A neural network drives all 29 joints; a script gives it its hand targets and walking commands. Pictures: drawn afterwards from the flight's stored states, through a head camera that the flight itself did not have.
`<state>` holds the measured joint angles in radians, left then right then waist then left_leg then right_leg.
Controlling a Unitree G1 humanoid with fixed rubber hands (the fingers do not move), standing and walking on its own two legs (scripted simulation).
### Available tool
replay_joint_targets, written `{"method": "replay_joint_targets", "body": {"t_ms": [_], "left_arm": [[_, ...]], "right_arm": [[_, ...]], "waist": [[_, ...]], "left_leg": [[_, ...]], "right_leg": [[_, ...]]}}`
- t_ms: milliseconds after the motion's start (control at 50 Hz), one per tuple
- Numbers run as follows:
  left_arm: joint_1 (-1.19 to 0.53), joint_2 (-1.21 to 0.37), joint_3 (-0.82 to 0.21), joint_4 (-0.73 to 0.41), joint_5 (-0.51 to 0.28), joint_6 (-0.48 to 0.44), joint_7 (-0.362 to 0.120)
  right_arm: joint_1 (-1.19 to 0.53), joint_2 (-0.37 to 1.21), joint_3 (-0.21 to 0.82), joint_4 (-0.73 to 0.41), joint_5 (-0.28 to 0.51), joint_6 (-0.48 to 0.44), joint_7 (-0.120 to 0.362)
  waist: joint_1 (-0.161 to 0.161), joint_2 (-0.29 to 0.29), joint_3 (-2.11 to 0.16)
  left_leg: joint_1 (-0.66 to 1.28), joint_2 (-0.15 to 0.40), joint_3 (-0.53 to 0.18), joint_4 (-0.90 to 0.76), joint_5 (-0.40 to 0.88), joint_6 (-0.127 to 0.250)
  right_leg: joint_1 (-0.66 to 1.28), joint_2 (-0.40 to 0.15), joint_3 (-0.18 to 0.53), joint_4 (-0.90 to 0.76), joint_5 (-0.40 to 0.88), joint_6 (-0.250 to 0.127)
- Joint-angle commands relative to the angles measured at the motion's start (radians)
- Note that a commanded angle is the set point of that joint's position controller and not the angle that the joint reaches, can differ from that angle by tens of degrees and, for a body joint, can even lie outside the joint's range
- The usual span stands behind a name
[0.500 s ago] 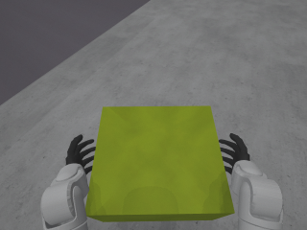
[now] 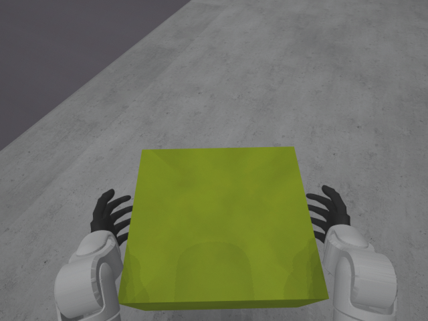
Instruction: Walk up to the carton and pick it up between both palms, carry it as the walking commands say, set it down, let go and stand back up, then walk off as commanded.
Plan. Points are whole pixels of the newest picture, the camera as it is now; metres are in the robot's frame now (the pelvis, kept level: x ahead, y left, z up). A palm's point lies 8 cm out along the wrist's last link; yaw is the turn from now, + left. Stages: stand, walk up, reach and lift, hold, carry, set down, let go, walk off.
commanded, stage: carry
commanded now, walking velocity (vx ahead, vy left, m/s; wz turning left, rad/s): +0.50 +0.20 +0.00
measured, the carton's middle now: (219, 228) +0.30 +0.00 +0.01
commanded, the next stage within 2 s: none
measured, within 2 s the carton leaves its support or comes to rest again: neither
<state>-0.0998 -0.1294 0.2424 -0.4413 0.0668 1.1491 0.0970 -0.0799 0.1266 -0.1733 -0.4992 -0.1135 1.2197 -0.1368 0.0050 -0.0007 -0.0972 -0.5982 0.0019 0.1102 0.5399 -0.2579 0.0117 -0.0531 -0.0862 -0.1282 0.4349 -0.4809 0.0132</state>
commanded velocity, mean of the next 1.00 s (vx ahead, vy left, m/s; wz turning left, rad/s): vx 0.50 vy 0.20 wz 0.00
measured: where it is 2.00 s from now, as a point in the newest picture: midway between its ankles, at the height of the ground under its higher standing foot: (207, 154)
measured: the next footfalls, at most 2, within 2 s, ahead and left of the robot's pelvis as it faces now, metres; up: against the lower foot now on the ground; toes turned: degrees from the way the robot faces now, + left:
left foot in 0.02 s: +0.19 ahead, +0.12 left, +0.00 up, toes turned +5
right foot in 0.30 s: +0.24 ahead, -0.10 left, +0.00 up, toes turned -9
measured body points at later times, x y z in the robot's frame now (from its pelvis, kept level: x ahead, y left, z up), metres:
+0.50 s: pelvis +0.31 +0.00 +0.01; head +0.33 -0.02 +0.46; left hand +0.58 +0.18 +0.09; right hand +0.57 -0.19 +0.08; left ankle +0.29 +0.11 -0.67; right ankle +0.20 -0.09 -0.72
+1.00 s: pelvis +0.63 +0.02 +0.01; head +0.63 +0.01 +0.46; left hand +0.90 +0.19 +0.10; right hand +0.88 -0.18 +0.09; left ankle +0.54 +0.12 -0.70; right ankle +0.60 -0.08 -0.73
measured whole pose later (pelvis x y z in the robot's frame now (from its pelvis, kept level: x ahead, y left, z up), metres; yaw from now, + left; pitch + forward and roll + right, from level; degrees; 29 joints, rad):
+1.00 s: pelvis +0.63 +0.02 +0.01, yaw -2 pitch +4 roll +2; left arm -0.08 -0.13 0.24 -0.47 0.06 1.16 0.11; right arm -0.07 0.13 -0.16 -0.48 -0.10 1.19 -0.13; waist -0.01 -0.01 -0.11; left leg -0.26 0.00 0.13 0.71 -0.38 0.02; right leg -0.32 -0.08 -0.12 0.59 -0.34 -0.01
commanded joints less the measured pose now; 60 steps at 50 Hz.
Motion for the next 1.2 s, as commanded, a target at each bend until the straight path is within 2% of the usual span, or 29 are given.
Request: {"method": "replay_joint_targets", "body": {"t_ms": [0, 20, 80, 140, 200, 240, 260, 280, 300, 340, 380, 460, 540, 560, 600, 620, 700, 760, 840, 860, 880, 900, 920, 960, 1020, 1080, 1140, 1160, 1180], "left_arm": [[-0.399, -0.836, -0.874, -0.219, -0.405, 0.035, -0.238], [-0.412, -0.826, -0.881, -0.211, -0.396, 0.039, -0.236], [-0.399, -0.84, -0.877, -0.159, -0.377, 0.043, -0.24], [-0.445, -0.852, -0.88, -0.142, -0.384, 0.036, -0.246], [-0.459, -0.824, -0.853, -0.125, -0.367, 0.046, -0.239], [-0.463, -0.813, -0.832, -0.118, -0.366, 0.05, -0.236], [-0.441, -0.803, -0.819, -0.112, -0.365, 0.051, -0.234], [-0.444, -0.788, -0.813, -0.089, -0.367, 0.059, -0.229], [-0.446, -0.795, -0.828, -0.079, -0.363, 0.059, -0.226], [-0.448, -0.807, -0.826, -0.101, -0.375, 0.056, -0.228], [-0.448, -0.817, -0.838, -0.127, -0.398, 0.051, -0.231], [-0.421, -0.847, -0.852, -0.183, -0.412, 0.029, -0.235], [-0.43, -0.863, -0.881, -0.259, -0.424, 0.008, -0.24], [-0.433, -0.846, -0.879, -0.266, -0.42, 0.009, -0.238], [-0.411, -0.829, -0.886, -0.255, -0.406, 0.031, -0.235], [-0.412, -0.819, -0.887, -0.24, -0.395, 0.035, -0.231], [-0.434, -0.838, -0.892, -0.184, -0.379, 0.036, -0.235], [-0.452, -0.846, -0.881, -0.164, -0.375, 0.033, -0.238], [-0.47, -0.812, -0.849, -0.134, -0.363, 0.047, -0.232], [-0.48, -0.81, -0.842, -0.141, -0.362, 0.048, -0.23], [-0.459, -0.802, -0.832, -0.133, -0.362, 0.052, -0.225], [-0.45, -0.783, -0.829, -0.12, -0.362, 0.058, -0.22], [-0.45, -0.789, -0.836, -0.096, -0.359, 0.063, -0.219], [-0.444, -0.803, -0.833, -0.107, -0.366, 0.06, -0.219], [-0.463, -0.832, -0.853, -0.154, -0.401, 0.05, -0.226], [-0.442, -0.85, -0.87, -0.198, -0.411, 0.031, -0.231], [-0.45, -0.869, -0.886, -0.25, -0.421, 0.012, -0.235], [-0.44, -0.868, -0.896, -0.26, -0.416, 0.013, -0.235], [-0.443, -0.854, -0.889, -0.269, -0.414, 0.017, -0.233]], "right_arm": [[-0.448, 0.884, 0.825, -0.151, 0.461, -0.055, 0.236], [-0.42, 0.881, 0.817, -0.119, 0.459, -0.049, 0.239], [-0.441, 0.89, 0.817, -0.102, 0.459, -0.041, 0.257], [-0.45, 0.897, 0.807, -0.079, 0.438, -0.044, 0.263], [-0.461, 0.885, 0.791, -0.057, 0.426, -0.033, 0.259], [-0.489, 0.87, 0.791, -0.058, 0.425, -0.025, 0.255], [-0.508, 0.862, 0.797, -0.069, 0.42, -0.021, 0.254], [-0.516, 0.838, 0.789, -0.081, 0.416, -0.017, 0.249], [-0.525, 0.84, 0.811, -0.082, 0.419, -0.015, 0.25], [-0.504, 0.865, 0.806, -0.053, 0.435, -0.015, 0.245], [-0.473, 0.87, 0.804, -0.062, 0.422, -0.027, 0.235], [-0.487, 0.925, 0.847, -0.151, 0.452, -0.057, 0.227], [-0.484, 0.945, 0.855, -0.221, 0.481, -0.074, 0.234], [-0.46, 0.932, 0.855, -0.215, 0.478, -0.07, 0.238], [-0.433, 0.886, 0.828, -0.17, 0.464, -0.061, 0.238], [-0.393, 0.879, 0.818, -0.129, 0.459, -0.053, 0.241], [-0.417, 0.887, 0.807, -0.096, 0.452, -0.045, 0.266], [-0.432, 0.892, 0.799, -0.089, 0.432, -0.048, 0.267], [-0.463, 0.861, 0.781, -0.073, 0.421, -0.033, 0.261], [-0.488, 0.855, 0.784, -0.085, 0.422, -0.03, 0.259], [-0.485, 0.848, 0.783, -0.069, 0.414, -0.022, 0.257], [-0.482, 0.826, 0.779, -0.084, 0.409, -0.018, 0.254], [-0.502, 0.825, 0.797, -0.09, 0.412, -0.014, 0.253], [-0.478, 0.849, 0.795, -0.061, 0.429, -0.014, 0.247], [-0.463, 0.876, 0.798, -0.083, 0.42, -0.033, 0.237], [-0.473, 0.906, 0.829, -0.158, 0.438, -0.056, 0.232], [-0.493, 0.933, 0.84, -0.217, 0.471, -0.072, 0.238], [-0.467, 0.933, 0.838, -0.216, 0.474, -0.073, 0.243], [-0.458, 0.916, 0.834, -0.213, 0.471, -0.069, 0.245]], "waist": [[-0.038, 0.286, -0.487], [-0.037, 0.275, -0.411], [-0.037, 0.154, -0.292], [-0.033, 0.173, -0.229], [-0.018, 0.21, -0.21], [0.011, 0.108, -0.229], [0.036, -0.085, -0.226], [0.027, -0.299, -0.193], [0.021, -0.253, -0.181], [0.027, -0.143, -0.193], [0.041, -0.131, -0.218], [0.029, -0.172, -0.218], [-0.025, -0.159, -0.441], [-0.053, -0.1, -0.479], [-0.035, 0.288, -0.479], [-0.034, 0.283, -0.416], [-0.035, 0.175, -0.283], [-0.03, 0.174, -0.23], [-0.005, 0.19, -0.209], [0.009, 0.129, -0.22], [0.034, -0.008, -0.235], [0.032, -0.224, -0.223], [0.023, -0.261, -0.201], [0.026, -0.151, -0.215], [0.038, -0.112, -0.231], [0.024, -0.163, -0.236], [-0.013, -0.179, -0.383], [-0.03, -0.128, -0.458], [-0.054, -0.004, -0.492]], "left_leg": [[1.082, 0.312, -0.481, -0.15, 0.328, 0.235], [0.99, 0.324, -0.483, -0.168, 0.444, 0.255], [0.785, 0.297, -0.37, -0.201, 0.31, 0.205], [0.619, 0.279, -0.27, -0.274, 0.187, 0.188], [0.501, 0.238, -0.166, -0.273, 0.048, 0.159], [0.348, 0.169, -0.052, -0.11, -0.013, 0.098], [0.14, 0.078, 0.058, 0.128, 0.045, 0.034], [-0.119, -0.03, 0.056, 0.338, -0.132, -0.004], [-0.204, 0.007, -0.076, 0.451, -0.205, 0.012], [-0.401, 0.03, -0.059, 0.574, -0.262, 0.011], [-0.484, 0.034, -0.005, 0.472, -0.247, 0.001], [-0.24, 0.021, 0.029, 0.061, -0.047, -0.021], [0.559, -0.089, 0.143, -0.13, 0.25, 0.023], [0.778, -0.006, 0.02, -0.107, 0.227, 0.065], [1.058, 0.302, -0.48, -0.159, 0.356, 0.224], [0.994, 0.315, -0.486, -0.17, 0.469, 0.249], [0.745, 0.279, -0.339, -0.234, 0.287, 0.196], [0.612, 0.265, -0.244, -0.291, 0.183, 0.185], [0.467, 0.209, -0.121, -0.233, 0.035, 0.143], [0.36, 0.174, -0.062, -0.144, 0.001, 0.104], [0.187, 0.1, 0.039, 0.076, 0.116, 0.042], [-0.042, -0.005, 0.054, 0.297, -0.006, 0.0], [-0.187, -0.012, -0.049, 0.42, -0.198, 0.011], [-0.378, 0.023, -0.066, 0.563, -0.279, 0.013], [-0.447, 0.048, -0.029, 0.409, -0.232, 0.002], [-0.184, 0.039, -0.006, 0.042, -0.069, -0.014], [0.393, -0.074, 0.136, -0.158, 0.192, 0.009], [0.616, -0.062, 0.104, -0.14, 0.219, 0.027], [0.839, 0.083, -0.109, -0.123, 0.211, 0.084]], "right_leg": [[-0.611, 0.078, 0.001, 0.741, -0.081, 0.017], [-0.637, 0.069, 0.069, 0.787, -0.114, 0.004], [-0.614, -0.022, 0.089, 0.602, -0.054, -0.001], [-0.491, -0.012, 0.04, 0.325, -0.129, -0.002], [-0.298, 0.041, -0.029, 0.085, 0.044, 0.0], [-0.024, 0.009, -0.022, -0.079, 0.238, -0.005], [0.169, -0.157, 0.197, -0.146, 0.201, -0.043], [0.308, -0.356, 0.567, -0.222, 0.223, -0.141], [0.367, -0.405, 0.625, -0.191, 0.519, -0.223], [0.548, -0.372, 0.48, -0.022, 1.175, -0.176], [0.689, -0.337, 0.37, 0.011, 1.325, -0.14], [0.53, -0.243, 0.166, -0.016, 1.267, -0.102], [0.118, -0.132, -0.088, 0.274, 1.18, -0.007], [-0.098, -0.117, -0.086, 0.421, 0.977, 0.015], [-0.592, 0.08, -0.009, 0.742, -0.071, 0.019], [-0.623, 0.071, 0.065, 0.783, -0.107, 0.008], [-0.578, -0.033, 0.082, 0.531, -0.066, -0.003], [-0.448, -0.008, 0.034, 0.274, -0.09, -0.002], [-0.195, 0.048, -0.062, -0.021, 0.164, 0.003], [-0.031, 0.01, -0.038, -0.059, 0.248, -0.005], [0.164, -0.116, 0.129, -0.105, 0.237, -0.043], [0.304, -0.31, 0.478, -0.196, 0.214, -0.135], [0.392, -0.402, 0.602, -0.183, 0.509, -0.224], [0.556, -0.389, 0.505, -0.029, 1.151, -0.202], [0.666, -0.339, 0.347, -0.002, 1.236, -0.139], [0.476, -0.263, 0.162, -0.021, 1.157, -0.1], [0.195, -0.163, -0.064, 0.172, 1.173, -0.015], [0.053, -0.136, -0.096, 0.292, 1.015, 0.005], [-0.2, -0.095, -0.088, 0.47, 0.759, 0.028]]}}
